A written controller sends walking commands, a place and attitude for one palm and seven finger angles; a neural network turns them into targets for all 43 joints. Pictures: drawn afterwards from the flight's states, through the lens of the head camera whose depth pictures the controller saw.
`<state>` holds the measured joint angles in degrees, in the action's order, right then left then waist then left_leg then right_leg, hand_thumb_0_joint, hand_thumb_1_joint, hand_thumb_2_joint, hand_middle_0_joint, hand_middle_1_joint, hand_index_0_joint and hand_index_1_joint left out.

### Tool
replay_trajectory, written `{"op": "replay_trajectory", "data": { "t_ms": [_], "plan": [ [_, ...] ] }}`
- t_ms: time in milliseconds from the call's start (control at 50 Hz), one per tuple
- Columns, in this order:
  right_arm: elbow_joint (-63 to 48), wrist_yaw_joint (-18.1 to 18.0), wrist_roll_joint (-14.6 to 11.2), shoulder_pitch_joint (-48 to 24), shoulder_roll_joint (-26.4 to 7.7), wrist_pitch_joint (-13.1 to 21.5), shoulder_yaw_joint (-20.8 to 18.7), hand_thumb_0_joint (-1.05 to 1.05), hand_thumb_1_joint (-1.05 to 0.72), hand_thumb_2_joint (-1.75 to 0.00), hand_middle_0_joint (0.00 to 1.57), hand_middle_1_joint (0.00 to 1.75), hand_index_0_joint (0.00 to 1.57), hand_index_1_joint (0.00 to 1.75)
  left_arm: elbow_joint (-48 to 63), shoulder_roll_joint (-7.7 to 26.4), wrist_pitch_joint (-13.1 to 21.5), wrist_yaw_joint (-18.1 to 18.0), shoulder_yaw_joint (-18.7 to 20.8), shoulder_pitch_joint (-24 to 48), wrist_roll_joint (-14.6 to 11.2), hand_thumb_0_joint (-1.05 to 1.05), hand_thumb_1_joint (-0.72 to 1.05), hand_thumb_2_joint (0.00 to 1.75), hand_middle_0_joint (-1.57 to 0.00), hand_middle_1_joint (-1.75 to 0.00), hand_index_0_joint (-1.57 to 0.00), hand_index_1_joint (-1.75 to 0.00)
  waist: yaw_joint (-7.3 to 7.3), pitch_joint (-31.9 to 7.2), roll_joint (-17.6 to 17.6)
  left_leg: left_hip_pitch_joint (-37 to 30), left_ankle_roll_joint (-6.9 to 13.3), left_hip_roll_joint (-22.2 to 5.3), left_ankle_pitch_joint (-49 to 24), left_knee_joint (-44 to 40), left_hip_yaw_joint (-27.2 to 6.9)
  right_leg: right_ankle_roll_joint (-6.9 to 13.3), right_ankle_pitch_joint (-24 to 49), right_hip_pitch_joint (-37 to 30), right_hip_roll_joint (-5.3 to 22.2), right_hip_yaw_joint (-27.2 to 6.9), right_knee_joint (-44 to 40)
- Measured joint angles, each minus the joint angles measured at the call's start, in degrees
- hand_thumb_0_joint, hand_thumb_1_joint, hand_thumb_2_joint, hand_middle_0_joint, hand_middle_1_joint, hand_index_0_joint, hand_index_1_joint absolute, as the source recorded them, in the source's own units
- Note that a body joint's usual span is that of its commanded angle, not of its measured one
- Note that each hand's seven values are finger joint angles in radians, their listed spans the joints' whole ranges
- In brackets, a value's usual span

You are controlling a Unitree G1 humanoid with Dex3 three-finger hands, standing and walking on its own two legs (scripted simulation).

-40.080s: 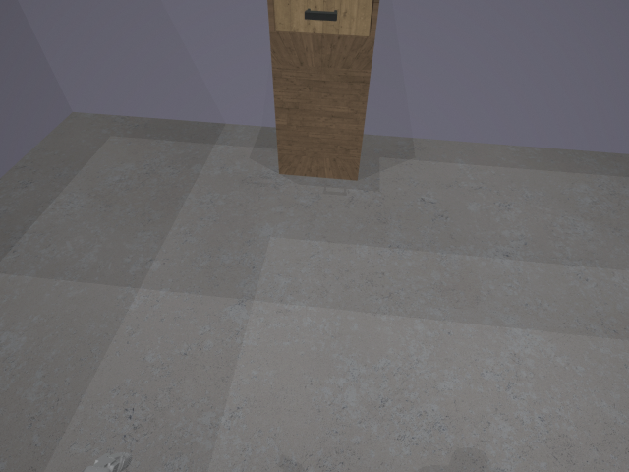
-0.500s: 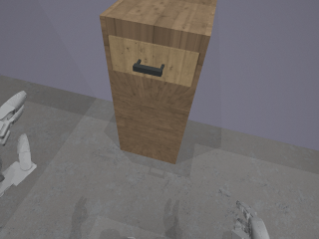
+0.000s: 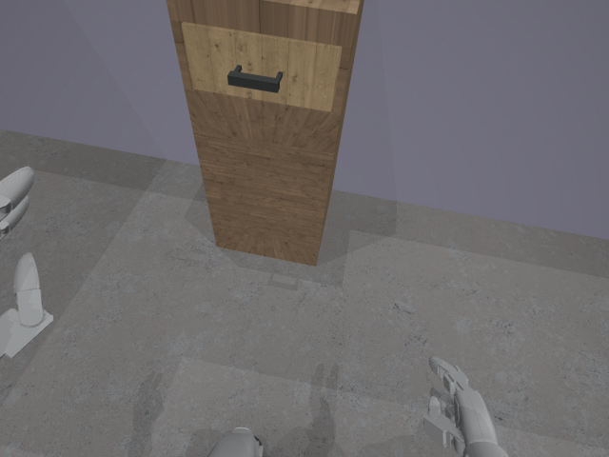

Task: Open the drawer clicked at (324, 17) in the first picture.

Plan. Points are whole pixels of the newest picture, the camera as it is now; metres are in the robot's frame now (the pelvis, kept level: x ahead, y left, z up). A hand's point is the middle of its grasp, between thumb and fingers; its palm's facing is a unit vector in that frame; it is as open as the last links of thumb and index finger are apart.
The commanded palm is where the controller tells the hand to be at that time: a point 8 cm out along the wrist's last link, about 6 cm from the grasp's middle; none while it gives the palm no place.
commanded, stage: stop stepping back and stand still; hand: left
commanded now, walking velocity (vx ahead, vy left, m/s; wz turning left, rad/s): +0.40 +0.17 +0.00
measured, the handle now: (256, 77) +0.88 +0.18 +0.02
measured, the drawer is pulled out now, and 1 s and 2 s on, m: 0.00 0.00 0.00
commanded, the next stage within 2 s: let the arm hang, fingers relaxed in 0.98 s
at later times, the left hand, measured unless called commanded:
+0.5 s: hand (4, 370) +0.15 +0.23 +0.20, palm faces +0.38 -0.79 -0.48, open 7.4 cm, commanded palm +0.08 +0.29 +0.21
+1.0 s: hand out of the picture +0.12 +0.27 +0.19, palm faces +0.41 -0.80 -0.44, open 7.4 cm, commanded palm +0.06 +0.31 +0.21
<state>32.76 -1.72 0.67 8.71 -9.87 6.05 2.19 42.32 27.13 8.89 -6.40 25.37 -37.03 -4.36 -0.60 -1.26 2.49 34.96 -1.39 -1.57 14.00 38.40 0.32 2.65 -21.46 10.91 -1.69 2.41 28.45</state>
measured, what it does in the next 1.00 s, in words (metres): steps on the spot: left foot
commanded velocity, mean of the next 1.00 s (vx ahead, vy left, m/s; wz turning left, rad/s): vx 0.06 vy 0.01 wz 0.00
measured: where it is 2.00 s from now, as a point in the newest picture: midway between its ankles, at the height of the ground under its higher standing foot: outside the picture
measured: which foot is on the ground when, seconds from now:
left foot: up 0.00-0.20, down 0.22-1.00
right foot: down 0.00-1.00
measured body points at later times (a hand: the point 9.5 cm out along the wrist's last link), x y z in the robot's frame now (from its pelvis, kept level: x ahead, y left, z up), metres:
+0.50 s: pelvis -0.03 +0.00 +0.00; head -0.03 +0.01 +0.45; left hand +0.12 +0.28 +0.23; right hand +0.13 -0.22 -0.08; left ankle -0.01 +0.12 -0.73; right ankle -0.08 -0.10 -0.73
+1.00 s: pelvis -0.05 +0.02 +0.01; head -0.05 +0.04 +0.46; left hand +0.09 +0.31 +0.21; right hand +0.13 -0.20 -0.06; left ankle -0.01 +0.12 -0.73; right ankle -0.08 -0.10 -0.73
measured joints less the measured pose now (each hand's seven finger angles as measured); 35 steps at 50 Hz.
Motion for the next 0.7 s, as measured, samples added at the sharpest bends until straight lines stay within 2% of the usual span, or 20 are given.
{"op": "replay_trajectory", "data": {
  "t_ms": [40,80,140,220,280,320,440,540,620,700],
  "plan": [
    [2.51,-0.32,-0.11,2.88,-1.08,-1.03,-0.29,0.01,-0.90,-0.90,0.21,0.30,0.21,0.30,-0.89,-0.21,0.64,0.10,-1.06,-0.73,0.64,0.02,0.89,0.90,-0.21,-0.30,-0.22,-0.30,-0.20,-1.71,0.32,1.33,-0.39,1.17,1.91,10.54,-0.35,-0.13,0.32,-0.50,0.36,0.14,-0.53],
    [4.15,-1.04,-0.38,6.29,-1.90,-1.70,-0.66,0.01,-0.90,-0.90,0.21,0.30,0.21,0.30,-2.04,-0.77,1.50,-0.23,-1.16,-1.20,1.20,0.02,0.89,0.90,-0.21,-0.30,-0.22,-0.30,-0.03,-3.92,0.96,-0.79,-0.19,1.36,1.18,13.41,0.87,-0.33,0.71,-1.64,0.96,0.32,-2.05],
    [5.41,-2.58,-0.52,10.51,-3.65,-1.45,-1.71,0.01,-0.90,-0.90,0.21,0.30,0.21,0.30,-4.79,-2.55,2.25,-1.12,-1.74,0.08,1.88,0.01,0.88,0.90,-0.21,-0.30,-0.22,-0.30,0.49,-6.25,0.48,-7.81,1.07,0.53,2.67,6.46,2.66,-0.45,0.82,-2.63,1.30,1.19,-2.73],
    [6.96,-3.97,-0.30,12.93,-5.86,-0.35,-3.14,0.01,-0.91,-0.90,0.21,0.30,0.21,0.30,-8.46,-4.89,2.42,-1.82,-3.54,3.93,2.35,0.01,0.89,0.90,-0.21,-0.30,-0.22,-0.30,1.58,-6.86,-1.07,-17.10,2.80,-0.13,3.40,-6.61,3.29,-1.08,-1.48,-1.82,1.57,3.51,0.90],
    [6.52,-4.18,-0.41,11.40,-5.25,-0.15,-3.01,0.01,-0.91,-0.90,0.20,0.30,0.20,0.30,-10.46,-5.84,1.90,-2.23,-3.39,4.88,2.46,0.01,0.89,0.90,-0.21,-0.30,-0.22,-0.30,1.56,-4.87,0.34,-17.94,2.51,1.06,2.24,-6.88,4.68,-2.26,-1.69,-1.03,3.16,2.15,3.52],
    [4.95,-3.96,-0.19,9.99,-4.33,0.79,-2.48,0.01,-0.91,-0.90,0.20,0.30,0.20,0.30,-10.28,-5.29,1.71,-2.37,-2.79,4.18,2.59,0.01,0.89,0.90,-0.21,-0.30,-0.21,-0.30,2.20,-3.66,0.42,-17.56,2.48,1.04,1.91,-6.60,5.28,-2.38,-1.81,0.16,3.30,1.55,5.10],
    [2.36,-2.20,-0.40,6.39,-1.20,2.77,-0.39,0.01,-0.91,-0.90,0.20,0.30,0.21,0.30,-6.01,-2.89,3.33,-1.85,-2.90,2.15,2.55,0.02,0.89,0.90,-0.21,-0.30,-0.21,-0.30,3.06,-1.22,-1.31,-15.63,1.84,-0.59,0.83,-5.88,4.28,-0.92,0.15,0.25,1.46,2.43,2.27],
    [2.69,-1.50,-0.64,5.41,-0.57,1.15,0.02,0.01,-0.91,-0.90,0.21,0.30,0.21,0.30,-5.43,-2.61,4.74,-1.36,-2.43,0.06,2.09,0.01,0.89,0.90,-0.21,-0.30,-0.22,-0.30,2.10,-1.78,-2.15,-16.39,1.88,-0.49,0.37,-6.76,3.74,-1.07,1.17,-1.17,1.33,2.81,0.24],
    [2.60,-2.06,-0.63,4.94,-0.99,0.07,-0.02,0.01,-0.91,-0.90,0.21,0.30,0.21,0.30,-9.16,-4.43,3.70,-1.47,-2.29,1.18,1.97,0.01,0.89,0.90,-0.21,-0.30,-0.22,-0.30,0.57,-2.11,-2.55,-17.61,2.37,-0.07,-0.81,-8.87,4.33,-1.80,2.29,-1.96,1.72,2.31,-1.34],
    [2.09,-2.39,-0.59,4.19,-1.62,0.37,0.02,0.01,-0.91,-0.90,0.21,0.30,0.21,0.30,-11.69,-6.64,2.01,-1.66,-3.64,3.84,2.12,0.01,0.89,0.90,-0.21,-0.30,-0.22,-0.30,-0.26,-1.16,-2.74,-17.60,2.73,0.05,-2.03,-10.00,4.28,-2.08,3.56,-1.99,1.76,2.40,-2.50]
  ]
}}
